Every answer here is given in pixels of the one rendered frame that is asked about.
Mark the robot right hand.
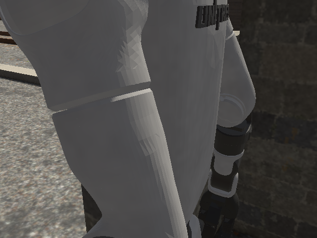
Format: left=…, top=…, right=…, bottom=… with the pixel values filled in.
left=198, top=186, right=239, bottom=238

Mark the robot right forearm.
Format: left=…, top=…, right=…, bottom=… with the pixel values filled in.
left=208, top=112, right=252, bottom=198

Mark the robot right thigh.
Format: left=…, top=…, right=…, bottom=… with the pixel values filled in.
left=198, top=218, right=205, bottom=234

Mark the left robot upper arm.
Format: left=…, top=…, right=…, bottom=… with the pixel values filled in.
left=0, top=0, right=188, bottom=238

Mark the robot torso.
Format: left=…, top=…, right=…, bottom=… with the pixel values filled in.
left=139, top=0, right=229, bottom=238

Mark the right robot upper arm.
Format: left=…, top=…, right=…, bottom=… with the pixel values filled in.
left=217, top=18, right=256, bottom=127

